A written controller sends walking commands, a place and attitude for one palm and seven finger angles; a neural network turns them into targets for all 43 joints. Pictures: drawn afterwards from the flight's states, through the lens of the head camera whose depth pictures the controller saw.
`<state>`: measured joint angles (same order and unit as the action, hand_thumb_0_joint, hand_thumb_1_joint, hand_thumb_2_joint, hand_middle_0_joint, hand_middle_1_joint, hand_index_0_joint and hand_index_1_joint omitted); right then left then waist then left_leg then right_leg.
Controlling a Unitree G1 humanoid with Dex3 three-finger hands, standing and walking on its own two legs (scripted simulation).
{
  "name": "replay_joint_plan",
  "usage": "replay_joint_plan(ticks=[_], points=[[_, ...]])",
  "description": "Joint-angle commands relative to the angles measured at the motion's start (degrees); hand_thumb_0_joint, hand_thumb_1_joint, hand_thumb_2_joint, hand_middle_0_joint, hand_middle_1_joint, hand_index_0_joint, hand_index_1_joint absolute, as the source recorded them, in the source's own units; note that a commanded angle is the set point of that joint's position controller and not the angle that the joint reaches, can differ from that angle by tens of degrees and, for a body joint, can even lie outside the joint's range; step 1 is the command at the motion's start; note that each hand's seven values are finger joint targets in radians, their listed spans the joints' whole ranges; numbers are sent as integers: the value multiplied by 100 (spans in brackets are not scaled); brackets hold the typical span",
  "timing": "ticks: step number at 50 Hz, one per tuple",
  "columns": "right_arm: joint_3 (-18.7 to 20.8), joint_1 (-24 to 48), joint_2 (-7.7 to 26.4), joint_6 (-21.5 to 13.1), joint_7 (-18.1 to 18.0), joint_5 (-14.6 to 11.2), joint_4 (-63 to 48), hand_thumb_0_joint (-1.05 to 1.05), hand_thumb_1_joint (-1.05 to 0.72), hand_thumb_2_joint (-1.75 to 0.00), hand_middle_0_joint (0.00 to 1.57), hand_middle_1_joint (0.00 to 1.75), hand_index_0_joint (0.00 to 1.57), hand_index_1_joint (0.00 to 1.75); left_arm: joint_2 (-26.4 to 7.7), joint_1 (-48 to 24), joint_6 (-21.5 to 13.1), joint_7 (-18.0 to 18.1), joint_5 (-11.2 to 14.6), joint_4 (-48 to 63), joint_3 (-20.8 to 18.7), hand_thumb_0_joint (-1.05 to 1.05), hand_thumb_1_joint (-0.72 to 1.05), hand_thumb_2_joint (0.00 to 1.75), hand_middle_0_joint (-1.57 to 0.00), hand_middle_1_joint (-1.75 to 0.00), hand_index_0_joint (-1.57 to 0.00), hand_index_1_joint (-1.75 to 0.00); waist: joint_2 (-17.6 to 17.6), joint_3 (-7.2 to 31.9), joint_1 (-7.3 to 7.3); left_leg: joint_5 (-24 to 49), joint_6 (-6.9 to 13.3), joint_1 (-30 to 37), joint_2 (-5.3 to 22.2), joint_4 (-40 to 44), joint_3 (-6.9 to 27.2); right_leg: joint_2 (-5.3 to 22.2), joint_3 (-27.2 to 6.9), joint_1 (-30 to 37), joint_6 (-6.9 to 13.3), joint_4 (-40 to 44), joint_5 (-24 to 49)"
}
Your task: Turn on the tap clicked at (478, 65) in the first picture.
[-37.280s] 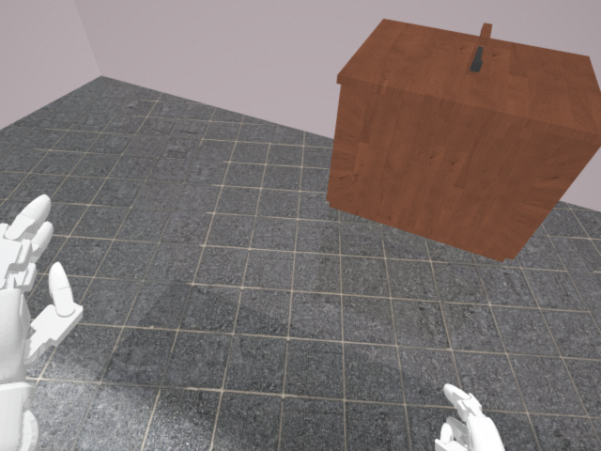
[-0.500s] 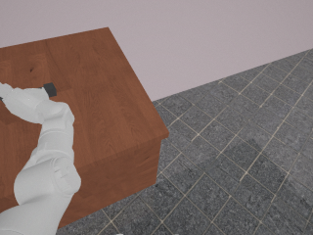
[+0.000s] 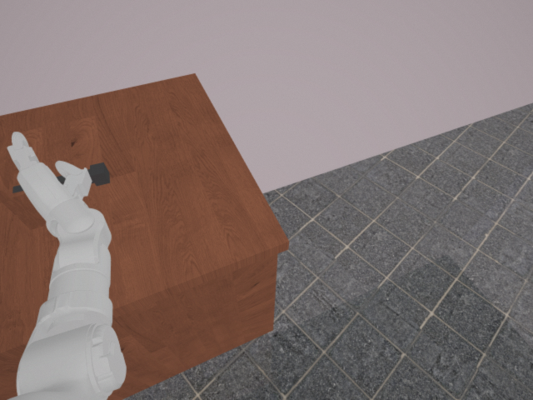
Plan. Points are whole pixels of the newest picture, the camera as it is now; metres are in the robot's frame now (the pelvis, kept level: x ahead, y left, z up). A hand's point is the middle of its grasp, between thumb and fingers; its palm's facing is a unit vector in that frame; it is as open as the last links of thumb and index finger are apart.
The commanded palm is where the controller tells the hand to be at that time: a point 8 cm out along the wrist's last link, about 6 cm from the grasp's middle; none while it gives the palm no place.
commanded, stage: draw the hand back beside the body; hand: left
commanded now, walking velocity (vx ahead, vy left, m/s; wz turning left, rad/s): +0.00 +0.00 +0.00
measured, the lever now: (100, 174) +0.52 +0.28 +0.03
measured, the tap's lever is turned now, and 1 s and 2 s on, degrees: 86 86 86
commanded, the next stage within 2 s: step back with the hand held close in 1.28 s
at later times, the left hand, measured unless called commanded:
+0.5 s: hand (31, 240) +0.30 +0.26 +0.16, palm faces +0.35 -0.91 -0.22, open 7.6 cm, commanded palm +0.25 +0.30 +0.16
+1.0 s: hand out of the picture +0.20 +0.26 +0.19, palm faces +0.38 -0.86 -0.35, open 7.4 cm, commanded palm +0.15 +0.31 +0.20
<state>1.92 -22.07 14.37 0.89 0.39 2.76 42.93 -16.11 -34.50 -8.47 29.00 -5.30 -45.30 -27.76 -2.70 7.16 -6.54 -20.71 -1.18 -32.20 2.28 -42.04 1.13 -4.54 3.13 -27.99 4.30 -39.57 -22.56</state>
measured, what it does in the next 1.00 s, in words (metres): stands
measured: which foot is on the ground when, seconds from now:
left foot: down 0.00-1.00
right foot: down 0.00-1.00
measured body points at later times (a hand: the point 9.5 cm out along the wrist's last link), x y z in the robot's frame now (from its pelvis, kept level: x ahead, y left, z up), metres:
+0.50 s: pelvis -0.01 +0.03 +0.03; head -0.02 +0.00 +0.48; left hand +0.27 +0.30 +0.17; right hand +0.17 -0.21 -0.06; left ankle +0.00 +0.14 -0.71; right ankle -0.04 -0.07 -0.71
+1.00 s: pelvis +0.00 +0.03 +0.03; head -0.02 +0.00 +0.48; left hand +0.18 +0.31 +0.21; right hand +0.17 -0.20 -0.07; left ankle +0.00 +0.14 -0.71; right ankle -0.04 -0.07 -0.71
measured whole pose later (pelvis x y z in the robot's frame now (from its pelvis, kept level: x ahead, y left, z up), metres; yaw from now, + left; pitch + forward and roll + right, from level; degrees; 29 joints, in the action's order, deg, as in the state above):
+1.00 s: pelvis +0.00 +0.03 +0.03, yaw +0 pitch -4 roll +0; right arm 0.1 -12.1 13.3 -3.0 -1.8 -0.7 37.3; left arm -18.7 24.4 -6.6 5.5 5.3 20.4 -15.0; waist -4.7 -0.7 2.7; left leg -14.1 1.0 -6.1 -0.5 -24.6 -0.7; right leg -1.9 1.0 -2.1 1.8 -22.2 -15.7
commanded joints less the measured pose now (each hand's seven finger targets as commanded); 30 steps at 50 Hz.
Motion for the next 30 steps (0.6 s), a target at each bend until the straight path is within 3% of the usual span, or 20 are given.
replay_joint_plan(ticks=[1,2,3,4,5,6,7,10,11,13,15,17,21,25,29,30], points=[[189,-106,873,-34,-66,-292,-511,0,-90,-90,20,30,20,30,-2868,-500,-191,-907,204,639,-59,0,90,90,-16,-18,-16,-18,-216,1668,537,1717,302,1185,-242,635,-229,486,-621,1939,-519,573,3828],[132,55,792,31,-23,-344,-700,0,-90,-90,20,30,20,30,-2397,-707,-80,-1096,335,1116,406,0,90,90,-16,-19,-16,-19,-113,1132,454,1599,321,1137,-284,859,-232,482,-561,1870,-518,745,3659],[167,144,789,63,-24,-393,-797,0,-90,-90,20,30,20,30,-2164,-326,-20,-1280,472,1305,531,0,90,90,-16,-19,-16,-19,178,1020,476,1516,324,1211,-251,918,-240,476,-539,1911,-516,838,3481],[143,314,792,75,-35,-466,-921,0,-90,-90,20,30,20,30,-1853,-169,0,-1485,578,1506,864,0,90,90,-16,-19,-16,-19,230,762,490,1491,343,1307,-262,1013,-281,486,-561,1894,-518,987,3495],[141,425,808,100,-52,-501,-990,0,-90,-90,20,30,20,30,-1766,64,50,-1636,705,1637,944,0,90,90,-16,-19,-16,-19,508,669,507,1451,362,1412,-251,1087,-269,493,-569,1962,-544,1106,3497],[124,571,787,112,-72,-547,-1074,0,-90,-90,20,30,20,30,-1498,130,69,-1793,803,1830,1211,0,90,90,-17,-20,-17,-20,456,483,474,1402,380,1558,-256,1194,-284,496,-549,1897,-535,1222,3335],[133,653,806,99,-102,-581,-1124,0,-90,-90,20,30,20,30,-1510,196,70,-1886,884,2105,1237,0,90,90,-17,-20,-17,-20,718,423,505,1337,410,1694,-250,1295,-249,475,-551,1877,-542,1369,3126],[113,983,825,22,-208,-606,-1201,0,-90,-90,20,30,20,30,-1506,174,33,-2086,1011,2712,1375,0,90,90,-17,-21,-17,-21,853,134,473,1180,451,2014,-233,1522,-206,454,-592,1770,-544,1703,2569],[99,1061,809,-13,-241,-611,-1180,0,-90,-90,20,30,20,30,-1442,-122,-23,-2120,1016,2998,1510,0,90,90,-17,-21,-17,-21,506,49,431,1110,452,2225,-245,1603,-200,424,-561,1648,-477,1787,2202],[75,1228,798,-132,-293,-572,-1170,0,-90,-90,20,30,20,30,-1668,-69,-105,-2104,1000,3330,1304,0,90,90,-17,-22,-17,-22,283,-4,500,1073,446,2465,-241,1722,-152,371,-541,1576,-404,1909,1831],[30,1373,754,-256,-319,-533,-1193,0,-90,-90,20,30,20,30,-1725,-126,-194,-2085,968,3813,1252,0,90,90,-18,-22,-18,-22,121,161,553,1100,430,2706,-253,1821,-96,362,-499,1670,-348,1959,1693],[-2,1473,713,-393,-346,-500,-1204,0,-90,-90,20,30,20,30,-1771,-120,-297,-2060,933,4395,1182,0,90,90,-18,-23,-18,-23,-365,419,595,1140,361,3059,-257,1925,-32,351,-421,1734,-290,1988,1591],[-24,1539,656,-574,-338,-439,-1246,0,-90,-90,20,30,20,30,-1551,1061,-296,-2079,958,4994,1131,0,90,90,-18,-24,-18,-24,-525,576,736,1631,250,3311,-215,2053,62,310,-298,2092,-225,1964,1940],[-36,1673,587,-542,-311,-429,-1352,0,-90,-90,20,30,20,30,-1221,2277,-153,-2220,1057,5112,1192,0,90,90,-19,-26,-19,-26,316,108,801,1827,290,3022,-155,2124,-53,318,-284,2302,-270,2017,2247],[-47,1768,579,-484,-279,-436,-1462,0,-90,-90,20,30,20,30,-1090,2880,-66,-2368,1096,5500,1241,0,90,90,-19,-27,-19,-27,259,-277,824,1835,286,2965,-124,2184,-57,324,-284,2213,-265,2100,2183],[-49,1805,567,-485,-277,-438,-1484,0,-90,-90,20,30,20,30,-1090,2915,-59,-2390,1096,5692,1257,0,90,90,-19,-27,-19,-27,67,-328,825,1808,267,2979,-108,2199,-49,330,-299,2187,-257,2118,2109]])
